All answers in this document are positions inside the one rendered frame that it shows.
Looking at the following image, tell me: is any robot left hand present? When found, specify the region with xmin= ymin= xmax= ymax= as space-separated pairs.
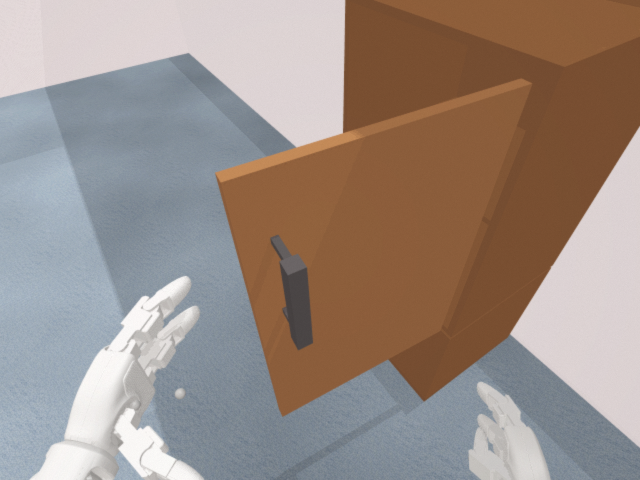
xmin=64 ymin=276 xmax=204 ymax=480

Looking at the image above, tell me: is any cupboard door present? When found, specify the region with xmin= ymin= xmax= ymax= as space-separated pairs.
xmin=215 ymin=78 xmax=533 ymax=417

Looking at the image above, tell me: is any handle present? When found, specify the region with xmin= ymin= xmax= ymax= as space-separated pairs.
xmin=270 ymin=235 xmax=313 ymax=350

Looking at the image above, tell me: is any left robot forearm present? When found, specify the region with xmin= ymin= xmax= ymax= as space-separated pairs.
xmin=29 ymin=441 xmax=119 ymax=480

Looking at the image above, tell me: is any robot right hand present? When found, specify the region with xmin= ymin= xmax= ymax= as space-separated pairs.
xmin=469 ymin=382 xmax=551 ymax=480

